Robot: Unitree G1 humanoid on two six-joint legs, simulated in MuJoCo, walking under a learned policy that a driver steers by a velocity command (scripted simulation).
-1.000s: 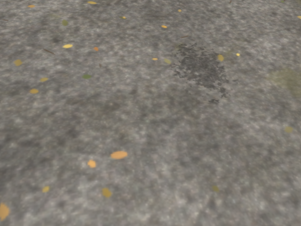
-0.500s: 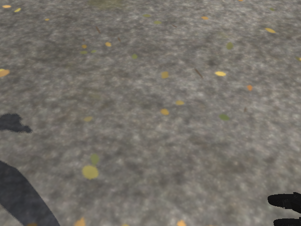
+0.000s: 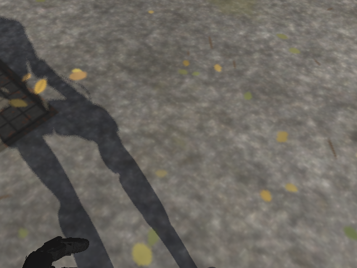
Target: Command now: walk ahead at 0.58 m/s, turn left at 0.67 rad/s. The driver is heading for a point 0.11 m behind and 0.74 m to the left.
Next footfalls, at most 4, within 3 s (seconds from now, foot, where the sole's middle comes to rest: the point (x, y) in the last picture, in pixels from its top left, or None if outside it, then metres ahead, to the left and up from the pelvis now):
0.18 right None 0.29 -0.15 -0.77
0.64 left None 0.38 0.04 -0.77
1.02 right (208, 238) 0.49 -0.14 -0.77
1.40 left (119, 253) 0.47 0.18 -0.77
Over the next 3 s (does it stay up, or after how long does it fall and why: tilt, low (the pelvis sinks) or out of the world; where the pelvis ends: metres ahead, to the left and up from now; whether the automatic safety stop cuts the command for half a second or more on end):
stays up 0.14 0.55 -0.02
